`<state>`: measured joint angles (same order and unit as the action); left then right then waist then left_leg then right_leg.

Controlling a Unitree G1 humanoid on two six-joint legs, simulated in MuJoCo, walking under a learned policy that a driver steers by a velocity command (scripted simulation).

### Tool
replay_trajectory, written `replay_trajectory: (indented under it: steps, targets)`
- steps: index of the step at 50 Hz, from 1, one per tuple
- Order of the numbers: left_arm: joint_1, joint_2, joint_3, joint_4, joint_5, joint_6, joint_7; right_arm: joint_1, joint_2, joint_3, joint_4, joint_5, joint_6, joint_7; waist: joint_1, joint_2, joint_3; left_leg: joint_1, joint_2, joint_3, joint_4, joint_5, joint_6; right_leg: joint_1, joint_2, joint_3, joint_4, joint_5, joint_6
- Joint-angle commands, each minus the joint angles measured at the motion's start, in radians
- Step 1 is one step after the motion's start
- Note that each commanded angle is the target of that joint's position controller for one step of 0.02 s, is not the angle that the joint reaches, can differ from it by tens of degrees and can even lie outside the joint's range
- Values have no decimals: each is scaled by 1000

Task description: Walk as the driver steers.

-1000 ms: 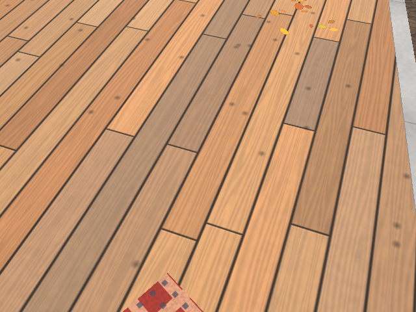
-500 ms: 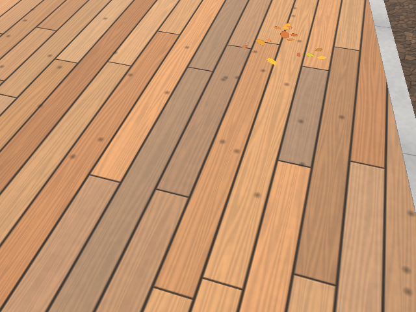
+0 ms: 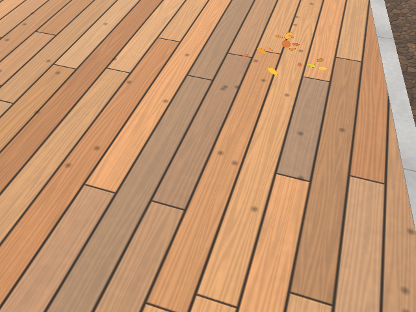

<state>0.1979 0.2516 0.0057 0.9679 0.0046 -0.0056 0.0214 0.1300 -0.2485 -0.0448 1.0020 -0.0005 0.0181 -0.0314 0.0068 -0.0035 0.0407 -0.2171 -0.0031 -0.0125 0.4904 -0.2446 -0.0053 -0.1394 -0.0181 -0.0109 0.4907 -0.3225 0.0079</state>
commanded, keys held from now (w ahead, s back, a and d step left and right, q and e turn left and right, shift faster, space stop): no key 0.40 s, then w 0.18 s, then w+e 0.42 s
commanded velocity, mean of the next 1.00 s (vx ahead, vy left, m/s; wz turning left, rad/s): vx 0.19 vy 0.00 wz -0.13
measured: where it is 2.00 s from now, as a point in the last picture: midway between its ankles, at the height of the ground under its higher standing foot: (284, 249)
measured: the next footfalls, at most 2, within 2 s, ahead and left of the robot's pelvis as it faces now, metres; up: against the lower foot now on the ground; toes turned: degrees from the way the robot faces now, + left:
right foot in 1.12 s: +0.39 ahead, -0.14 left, +0.00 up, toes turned -18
left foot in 1.62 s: +0.74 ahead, -0.07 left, +0.00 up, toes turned -31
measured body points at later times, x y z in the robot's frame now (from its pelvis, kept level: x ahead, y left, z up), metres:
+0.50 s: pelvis +0.00 +0.00 +0.00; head +0.00 +0.00 +0.45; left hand +0.02 +0.25 -0.15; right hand +0.05 -0.27 -0.15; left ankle +0.01 +0.12 -0.73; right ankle -0.04 -0.12 -0.74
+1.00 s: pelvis +0.16 +0.02 -0.01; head +0.19 +0.02 +0.44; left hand +0.38 +0.22 -0.12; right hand +0.04 -0.21 -0.15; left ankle +0.03 +0.13 -0.74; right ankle +0.31 -0.15 -0.69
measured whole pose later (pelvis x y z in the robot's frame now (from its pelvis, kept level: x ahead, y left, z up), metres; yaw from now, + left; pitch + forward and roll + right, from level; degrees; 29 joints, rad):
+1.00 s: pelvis +0.16 +0.02 -0.01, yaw -11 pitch +1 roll +1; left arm 0.08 0.24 0.05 0.86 -0.03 -0.05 -0.04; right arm 0.43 -0.20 -0.02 1.10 -0.01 -0.09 -0.03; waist -0.08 -0.03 0.02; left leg 0.14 -0.02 0.21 0.20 -0.35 0.01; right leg -0.69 -0.09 -0.01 0.78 -0.03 -0.04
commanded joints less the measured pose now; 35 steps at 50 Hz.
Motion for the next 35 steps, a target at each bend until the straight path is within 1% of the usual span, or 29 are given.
replay_trajectory:
  steps: [1, 11, 20, 21, 22, 23, 24, 25, 26, 27, 28, 29, 30, 31, 32, 33, 34, 35]
  targets:
    - [25, 115, 22, -19, 1, -7, 4, -5, -113, -20, -11, 0, -4, -6, -2, -2, -50, 101, 38, -38, -43, 293, 30, -65, -33, 27, -85, 274, -14]
    - [48, 107, 17, 23, 2, -7, 10, -15, -106, -16, 56, 0, -2, -8, -5, -2, -25, 84, 34, -31, -65, 222, 22, -76, -25, 21, -109, 197, -13]
    - [84, 91, 12, 52, 2, -9, 14, 2, -95, -8, 97, 0, -2, -10, -7, 1, -8, 66, 30, -26, -77, 173, 17, -92, -19, 19, -123, 143, -15]
    - [106, 85, 11, 64, 1, -8, 15, 20, -84, -6, 108, 0, -2, -11, -7, -5, -28, 70, 16, -10, -73, 71, 18, -85, -11, 13, -132, 40, -20]
    - [113, 100, 17, 66, -5, -4, 18, 27, -87, -8, 112, 6, -1, -12, -6, -18, -12, 42, -11, 17, -43, -90, 23, -101, -9, 23, -140, -122, -38]
    - [108, 124, 26, 59, -11, -2, 23, 28, -91, -10, 110, 10, -3, -12, -4, -45, 22, -17, -31, 38, -6, -247, 29, -126, -27, 60, -159, -294, -65]
    - [115, 140, 32, 51, -15, -3, 25, 11, -90, -11, 99, 8, -11, -10, 6, -68, 66, -93, -37, 45, 35, -323, 36, -146, -68, 122, -196, -426, -97]
    - [146, 162, 41, 53, -21, -9, 25, -15, -76, -8, 83, 8, -27, -5, 21, -112, 96, -162, -39, 60, 108, -300, 37, -136, -138, 223, -249, -508, -137]
    - [168, 194, 55, 58, -27, -18, 25, -25, -52, -4, 71, 10, -45, 4, 26, -172, 110, -206, -30, 78, 222, -213, 37, -120, -237, 352, -314, -551, -190]
    - [173, 199, 61, 57, -30, -28, 24, -35, -47, -3, 61, 14, -61, 14, 27, -180, 136, -242, 12, 47, 295, -183, 49, -130, -306, 435, -348, -529, -231]
    - [159, 185, 60, 49, -26, -36, 21, -33, -48, -4, 55, 22, -73, 23, 15, -168, 147, -273, 37, 30, 320, -217, 63, -119, -325, 450, -351, -480, -240]
    - [134, 174, 60, 37, -28, -42, 17, -24, -43, -3, 51, 30, -83, 29, 0, -158, 152, -267, 52, 25, 268, -250, 78, -109, -314, 418, -333, -418, -226]
    - [104, 162, 58, 25, -37, -43, 11, 6, -44, -5, 57, 32, -94, 33, -27, -137, 144, -176, 45, 37, 142, -228, 89, -139, -272, 359, -301, -352, -196]
    - [63, 160, 57, 9, -44, -39, 6, 92, -49, -13, 94, 32, -101, 32, -71, -116, 118, 4, 11, 76, -11, -115, 87, -211, -204, 276, -248, -283, -163]
    - [48, 154, 56, -6, -43, -38, 3, 182, -71, -27, 136, 25, -102, 29, -97, -85, 81, 164, -16, 77, -52, -13, 65, -281, -139, 216, -163, -181, -138]
    - [13, 107, 42, -28, -36, -45, -3, 310, -122, -44, 163, 18, -103, 23, -145, 44, 27, 320, 107, -98, -129, -69, 84, -390, -55, 116, 76, -67, -91]
    - [15, 35, 26, -71, -32, -60, 0, 449, -244, -71, 178, 19, -107, 24, -169, 311, -55, 464, 335, -481, -274, -207, 199, -575, 67, -10, 410, -156, -32]
    - [10, 74, 39, -72, -53, -72, 4, 428, -188, -50, 171, -4, -125, 28, -149, 220, -39, 392, 429, -649, -316, -288, 273, -634, 49, 125, 642, -252, -41]
Velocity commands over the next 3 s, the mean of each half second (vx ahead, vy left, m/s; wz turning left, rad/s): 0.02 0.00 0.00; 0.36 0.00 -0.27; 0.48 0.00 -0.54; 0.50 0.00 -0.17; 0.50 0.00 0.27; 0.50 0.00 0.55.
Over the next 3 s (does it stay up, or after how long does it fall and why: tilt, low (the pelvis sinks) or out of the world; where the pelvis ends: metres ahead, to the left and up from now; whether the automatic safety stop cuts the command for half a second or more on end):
stays up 1.19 -0.39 0.01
